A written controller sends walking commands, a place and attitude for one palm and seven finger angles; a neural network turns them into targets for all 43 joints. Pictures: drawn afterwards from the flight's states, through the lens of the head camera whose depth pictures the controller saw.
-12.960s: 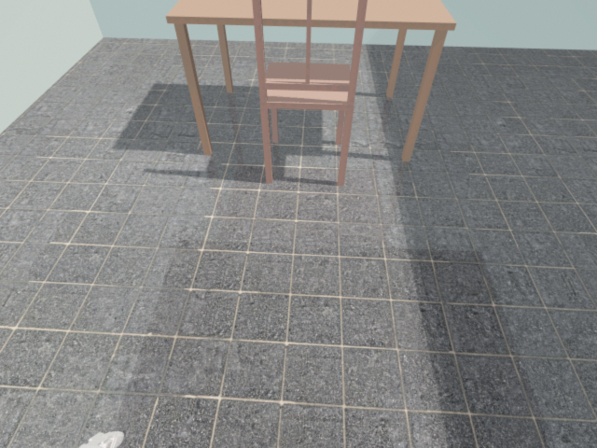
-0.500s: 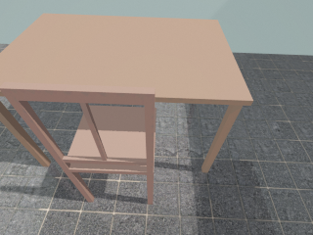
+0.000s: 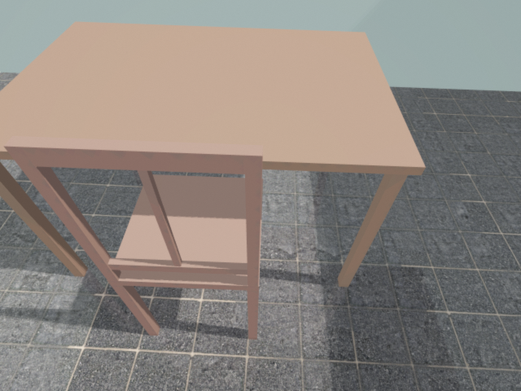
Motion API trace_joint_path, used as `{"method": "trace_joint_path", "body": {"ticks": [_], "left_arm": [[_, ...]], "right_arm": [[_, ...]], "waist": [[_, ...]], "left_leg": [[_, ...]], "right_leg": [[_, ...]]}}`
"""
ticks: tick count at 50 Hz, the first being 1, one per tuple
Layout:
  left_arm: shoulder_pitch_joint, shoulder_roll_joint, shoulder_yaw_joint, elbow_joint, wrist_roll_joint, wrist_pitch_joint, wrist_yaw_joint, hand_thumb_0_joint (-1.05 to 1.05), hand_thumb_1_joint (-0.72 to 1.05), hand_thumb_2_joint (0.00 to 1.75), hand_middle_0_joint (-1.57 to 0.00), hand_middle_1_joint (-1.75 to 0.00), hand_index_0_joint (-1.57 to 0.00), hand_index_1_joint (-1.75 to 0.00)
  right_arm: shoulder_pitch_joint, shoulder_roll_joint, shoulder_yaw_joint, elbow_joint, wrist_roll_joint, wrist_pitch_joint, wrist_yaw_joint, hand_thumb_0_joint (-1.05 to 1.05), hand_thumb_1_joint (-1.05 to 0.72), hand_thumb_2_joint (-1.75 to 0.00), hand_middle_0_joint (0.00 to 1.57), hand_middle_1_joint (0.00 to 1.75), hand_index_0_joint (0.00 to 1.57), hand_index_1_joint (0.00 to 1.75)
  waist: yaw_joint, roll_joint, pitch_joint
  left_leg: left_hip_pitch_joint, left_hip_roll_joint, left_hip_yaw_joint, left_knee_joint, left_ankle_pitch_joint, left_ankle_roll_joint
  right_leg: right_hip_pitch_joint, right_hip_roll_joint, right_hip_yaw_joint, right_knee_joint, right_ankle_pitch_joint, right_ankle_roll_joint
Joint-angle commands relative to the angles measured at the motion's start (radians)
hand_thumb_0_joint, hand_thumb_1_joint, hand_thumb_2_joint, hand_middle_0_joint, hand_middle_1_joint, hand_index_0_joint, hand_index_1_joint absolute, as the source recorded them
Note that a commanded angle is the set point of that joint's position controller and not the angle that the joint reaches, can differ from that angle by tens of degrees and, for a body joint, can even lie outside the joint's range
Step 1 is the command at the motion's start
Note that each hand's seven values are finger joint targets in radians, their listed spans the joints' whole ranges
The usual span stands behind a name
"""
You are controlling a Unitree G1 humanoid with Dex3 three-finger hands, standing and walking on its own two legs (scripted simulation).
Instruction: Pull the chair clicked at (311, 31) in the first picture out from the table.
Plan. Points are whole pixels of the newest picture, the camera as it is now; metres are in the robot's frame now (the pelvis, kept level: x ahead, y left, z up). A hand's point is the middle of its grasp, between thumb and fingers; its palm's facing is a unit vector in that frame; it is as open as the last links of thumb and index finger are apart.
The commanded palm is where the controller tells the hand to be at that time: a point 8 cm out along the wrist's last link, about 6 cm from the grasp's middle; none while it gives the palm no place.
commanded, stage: raise the hand toward the chair's back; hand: left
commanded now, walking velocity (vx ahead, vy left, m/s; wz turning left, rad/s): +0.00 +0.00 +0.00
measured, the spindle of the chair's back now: (163, 224) +0.43 +0.23 -0.06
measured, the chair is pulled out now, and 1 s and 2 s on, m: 0.00 0.00 0.00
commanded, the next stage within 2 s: none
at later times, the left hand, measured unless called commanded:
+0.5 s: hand (179, 381) +0.15 +0.13 -0.06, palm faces -0.02 -1.00 +0.03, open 9.0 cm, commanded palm +0.11 +0.22 -0.07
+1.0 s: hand (144, 369) +0.16 +0.19 -0.05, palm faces +0.05 -1.00 -0.04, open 13.4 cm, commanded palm +0.12 +0.24 -0.05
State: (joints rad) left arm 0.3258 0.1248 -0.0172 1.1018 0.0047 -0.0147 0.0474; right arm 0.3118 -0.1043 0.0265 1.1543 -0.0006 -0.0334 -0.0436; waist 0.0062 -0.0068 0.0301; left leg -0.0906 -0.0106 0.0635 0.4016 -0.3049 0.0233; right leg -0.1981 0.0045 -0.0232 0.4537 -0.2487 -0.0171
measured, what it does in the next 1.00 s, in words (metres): lowers itself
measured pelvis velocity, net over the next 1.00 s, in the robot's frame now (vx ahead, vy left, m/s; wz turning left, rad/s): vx -0.06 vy -0.01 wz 0.05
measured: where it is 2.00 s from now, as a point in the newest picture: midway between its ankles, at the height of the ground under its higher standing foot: outside the picture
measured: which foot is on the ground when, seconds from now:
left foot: down 0.00-1.00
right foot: down 0.00-1.00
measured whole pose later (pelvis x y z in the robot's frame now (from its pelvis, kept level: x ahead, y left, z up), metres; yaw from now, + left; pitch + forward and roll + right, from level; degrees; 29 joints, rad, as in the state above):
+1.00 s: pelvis -0.06 -0.01 -0.09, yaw +3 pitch +16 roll -1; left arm 0.38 0.22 0.18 0.01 -0.27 -0.40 -0.26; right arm 0.28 -0.21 0.00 0.57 0.03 -0.21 -0.05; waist -0.02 0.03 -0.14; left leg -0.90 0.01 0.00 1.17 -0.55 0.01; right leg -0.95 -0.01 -0.10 1.11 -0.45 -0.04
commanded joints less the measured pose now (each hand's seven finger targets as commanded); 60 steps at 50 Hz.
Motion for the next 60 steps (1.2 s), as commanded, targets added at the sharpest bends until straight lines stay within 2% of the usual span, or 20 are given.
{"method": "trace_joint_path", "body": {"ticks": [1, 4, 5, 6, 7, 8, 9, 12, 13, 15, 17, 19, 22, 24, 28, 32, 37, 42, 49, 60], "left_arm": [[0.090, 0.079, 0.016, -0.016, 0.004, -0.011, 0.002, 0.00, 0.90, 0.90, -0.20, -0.30, -0.20, -0.30], [0.091, 0.080, 0.015, -0.014, 0.005, -0.009, 0.002, 0.00, 0.90, 0.90, -0.20, -0.30, -0.20, -0.30], [0.137, 0.137, 0.027, 0.028, 0.020, -0.034, 0.034, 0.00, 0.90, 0.90, -0.20, -0.30, -0.20, -0.30], [-0.604, 0.301, 0.064, -1.518, -0.194, -0.236, 0.018, 0.00, 0.88, 0.89, -0.20, -0.30, -0.20, -0.30], [-0.496, 0.367, 0.162, -1.487, -0.163, -0.215, 0.088, 0.00, 0.85, 0.88, -0.20, -0.29, -0.20, -0.29], [-0.026, 0.078, -0.006, -1.176, -0.124, -0.062, 0.098, 0.00, 0.83, 0.87, -0.19, -0.29, -0.19, -0.29], [0.063, -0.077, -0.094, -1.047, -0.161, 0.003, 0.093, 0.00, 0.81, 0.86, -0.19, -0.29, -0.19, -0.29], [-0.033, 0.002, -0.040, -1.140, -0.165, -0.144, 0.048, 0.00, 0.74, 0.83, -0.18, -0.27, -0.18, -0.27], [0.017, -0.035, -0.038, -1.052, -0.157, -0.201, 0.015, 0.00, 0.71, 0.82, -0.18, -0.27, -0.18, -0.27], [0.252, -0.068, 0.008, -0.927, -0.198, -0.344, -0.087, 0.00, 0.67, 0.80, -0.18, -0.26, -0.18, -0.26], [0.360, 0.032, 0.138, -0.897, -0.218, -0.501, -0.207, 0.00, 0.62, 0.78, -0.17, -0.26, -0.17, -0.26], [0.313, 0.106, 0.193, -0.925, -0.199, -0.628, -0.291, 0.00, 0.57, 0.76, -0.17, -0.25, -0.17, -0.25], [0.232, 0.161, 0.225, -1.034, -0.190, -0.593, -0.291, 0.00, 0.50, 0.73, -0.16, -0.24, -0.16, -0.24], [0.143, 0.156, 0.212, -1.195, -0.213, -0.572, -0.257, 0.00, 0.46, 0.71, -0.16, -0.23, -0.16, -0.23], [-0.026, 0.165, 0.186, -1.475, -0.222, -0.643, -0.211, 0.00, 0.36, 0.67, -0.15, -0.22, -0.15, -0.22], [-0.098, 0.149, 0.088, -1.381, -0.239, -0.647, -0.315, 0.00, 0.27, 0.63, -0.14, -0.20, -0.14, -0.20], [0.005, 0.229, 0.198, -1.244, -0.287, -0.459, -0.408, 0.00, 0.15, 0.58, -0.13, -0.18, -0.13, -0.18], [0.059, 0.241, 0.310, -1.289, -0.320, -0.369, -0.335, 0.00, 0.04, 0.53, -0.11, -0.16, -0.11, -0.16], [0.058, 0.199, 0.247, -1.261, -0.280, -0.481, -0.309, 0.00, -0.13, 0.46, -0.10, -0.14, -0.10, -0.14], [0.037, 0.221, 0.264, -1.291, -0.287, -0.503, -0.309, 0.00, -0.38, 0.35, -0.07, -0.10, -0.07, -0.10]], "right_arm": [[0.096, -0.080, -0.016, -0.010, -0.004, -0.005, -0.003, 0.00, -0.90, -0.90, 0.20, 0.30, 0.20, 0.30], [0.096, -0.077, -0.014, -0.011, -0.004, -0.002, -0.002, 0.00, -0.90, -0.90, 0.20, 0.30, 0.20, 0.30], [-0.036, -0.139, -0.031, -0.094, 0.002, -0.010, 0.010, 0.00, -0.90, -0.90, 0.20, 0.30, 0.20, 0.30], [0.005, -0.339, -0.055, -0.459, 0.039, -0.163, -0.031, 0.00, -0.90, -0.90, 0.20, 0.30, 0.20, 0.30], [-0.115, -0.233, -0.029, -0.393, 0.046, -0.247, -0.062, 0.00, -0.90, -0.90, 0.20, 0.30, 0.20, 0.30], [-0.079, -0.199, -0.044, -0.419, 0.040, -0.300, -0.050, 0.00, -0.90, -0.90, 0.20, 0.30, 0.20, 0.30], [-0.070, -0.207, -0.046, -0.371, 0.058, -0.318, -0.047, 0.00, -0.90, -0.90, 0.20, 0.30, 0.20, 0.30], [-0.072, -0.277, -0.079, -0.491, 0.021, -0.351, -0.038, 0.00, -0.90, -0.90, 0.20, 0.30, 0.20, 0.30], [-0.072, -0.272, -0.088, -0.511, 0.005, -0.352, -0.026, 0.00, -0.90, -0.90, 0.20, 0.30, 0.20, 0.30], [-0.124, -0.262, -0.106, -0.585, -0.001, -0.352, 0.003, 0.00, -0.90, -0.90, 0.20, 0.30, 0.20, 0.30], [-0.150, -0.262, -0.126, -0.637, 0.007, -0.325, 0.046, 0.00, -0.90, -0.90, 0.20, 0.30, 0.20, 0.30], [-0.203, -0.262, -0.136, -0.709, 0.005, -0.294, 0.075, 0.00, -0.90, -0.90, 0.20, 0.30, 0.20, 0.30], [-0.218, -0.257, -0.129, -0.797, 0.017, -0.227, 0.076, 0.00, -0.90, -0.90, 0.20, 0.30, 0.20, 0.30], [-0.217, -0.245, -0.121, -0.851, 0.022, -0.206, 0.062, 0.00, -0.90, -0.90, 0.20, 0.30, 0.20, 0.30], [-0.152, -0.233, -0.111, -0.834, 0.009, -0.205, 0.030, 0.00, -0.90, -0.90, 0.20, 0.30, 0.20, 0.30], [-0.150, -0.258, -0.082, -0.780, 0.018, -0.240, 0.007, 0.00, -0.90, -0.90, 0.20, 0.30, 0.20, 0.30], [-0.150, -0.267, -0.075, -0.778, 0.045, -0.248, -0.016, 0.00, -0.90, -0.90, 0.20, 0.30, 0.20, 0.30], [-0.182, -0.227, -0.076, -0.790, 0.042, -0.227, -0.017, 0.00, -0.90, -0.90, 0.20, 0.30, 0.20, 0.30], [-0.140, -0.239, -0.090, -0.762, 0.033, -0.246, -0.009, 0.00, -0.90, -0.90, 0.20, 0.30, 0.20, 0.30], [-0.113, -0.261, -0.094, -0.765, 0.032, -0.240, -0.009, 0.00, -0.90, -0.90, 0.20, 0.30, 0.20, 0.30]], "waist": [[-0.002, 0.012, 0.040], [0.000, 0.013, 0.056], [0.034, -0.042, 0.074], [-0.102, 0.187, -0.443], [-0.059, 0.237, -0.381], [-0.049, 0.213, -0.277], [-0.054, 0.084, -0.138], [-0.097, -0.097, -0.066], [-0.083, -0.220, -0.079], [0.004, -0.316, -0.097], [0.062, -0.179, -0.160], [0.061, -0.062, -0.192], [0.084, 0.005, -0.250], [0.062, 0.057, -0.314], [-0.022, 0.084, -0.435], [-0.104, 0.060, -0.325], [-0.031, 0.034, -0.421], [0.025, -0.018, -0.455], [-0.011, 0.000, -0.376], [-0.015, 0.060, -0.403]], "left_leg": [[-0.047, 0.117, -0.098, -0.066, 0.275, 0.016], [-0.063, 0.116, -0.098, -0.073, 0.234, 0.016], [-0.169, 0.120, -0.052, 0.151, 0.326, -0.019], [0.068, 0.023, -0.076, 0.024, 0.450, 0.002], [0.092, 0.054, -0.034, 0.033, 0.427, -0.004], [0.000, 0.068, -0.070, 0.008, 0.496, -0.016], [-0.080, 0.059, -0.093, 0.046, 0.437, -0.018], [-0.278, 0.009, -0.111, 0.195, 0.154, -0.009], [-0.353, 0.004, -0.109, 0.248, 0.103, -0.014], [-0.526, -0.002, -0.085, 0.331, 0.003, -0.030], [-0.608, -0.017, -0.054, 0.403, 0.020, -0.051], [-0.687, -0.029, -0.032, 0.491, 0.016, -0.047], [-0.778, -0.038, -0.017, 0.533, -0.057, -0.026], [-0.774, -0.033, -0.019, 0.561, -0.086, -0.015], [-0.733, -0.005, -0.067, 0.650, -0.029, 0.002], [-0.806, 0.008, -0.096, 0.713, -0.122, 0.010], [-0.837, 0.000, -0.094, 0.682, -0.131, 0.009], [-0.824, -0.005, -0.092, 0.630, -0.038, 0.002], [-0.798, 0.001, -0.094, 0.603, -0.049, 0.000], [-0.697, 0.005, -0.107, 0.569, 0.044, -0.010]], "right_leg": [[0.012, -0.105, 0.096, -0.046, 0.248, -0.031], [0.007, -0.105, 0.097, -0.058, 0.213, -0.030], [0.020, -0.165, 0.110, -0.025, 0.674, -0.002], [0.124, -0.071, 0.068, 0.056, 0.458, -0.012], [0.042, -0.021, 0.036, 0.085, 0.209, -0.011], [-0.066, -0.006, -0.033, 0.116, 0.055, -0.015], [-0.131, -0.020, -0.062, 0.114, 0.053, -0.001], [-0.250, -0.017, -0.081, 0.120, 0.012, 0.005], [-0.322, -0.013, -0.086, 0.157, -0.056, 0.006], [-0.382, -0.019, -0.071, 0.245, -0.157, 0.000], [-0.355, -0.025, -0.038, 0.340, -0.088, -0.023], [-0.399, -0.028, -0.020, 0.437, -0.043, -0.034], [-0.428, -0.030, 0.022, 0.487, -0.113, -0.033], [-0.441, -0.028, 0.055, 0.482, -0.164, -0.028], [-0.496, -0.012, 0.066, 0.520, -0.097, -0.015], [-0.619, -0.007, 0.076, 0.495, -0.234, -0.013], [-0.498, -0.018, 0.084, 0.463, -0.294, -0.005], [-0.389, -0.022, 0.061, 0.462, -0.186, 0.003], [-0.483, -0.020, 0.021, 0.483, -0.171, -0.003], [-0.504, -0.004, -0.037, 0.515, -0.060, -0.011]]}}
